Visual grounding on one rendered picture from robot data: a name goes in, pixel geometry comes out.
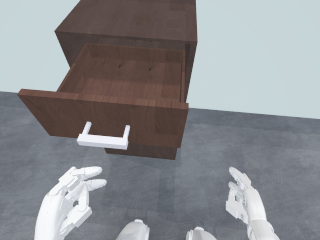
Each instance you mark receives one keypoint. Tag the left robot hand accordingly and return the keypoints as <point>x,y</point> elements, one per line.
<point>55,207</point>

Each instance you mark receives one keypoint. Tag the handle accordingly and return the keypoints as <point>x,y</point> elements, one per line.
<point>86,139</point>

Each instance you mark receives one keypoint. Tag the drawer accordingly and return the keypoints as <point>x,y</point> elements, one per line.
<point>112,86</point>

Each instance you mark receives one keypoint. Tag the right robot hand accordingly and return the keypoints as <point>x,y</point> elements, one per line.
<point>249,205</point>

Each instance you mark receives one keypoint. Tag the right robot shin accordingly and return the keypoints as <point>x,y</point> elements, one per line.
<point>199,228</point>

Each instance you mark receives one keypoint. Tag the robot left thigh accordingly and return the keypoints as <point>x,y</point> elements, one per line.
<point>134,231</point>

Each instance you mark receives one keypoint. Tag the robot right forearm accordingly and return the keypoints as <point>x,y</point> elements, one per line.
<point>261,230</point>

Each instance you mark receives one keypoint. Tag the cabinet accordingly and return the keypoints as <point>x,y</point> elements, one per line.
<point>161,24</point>

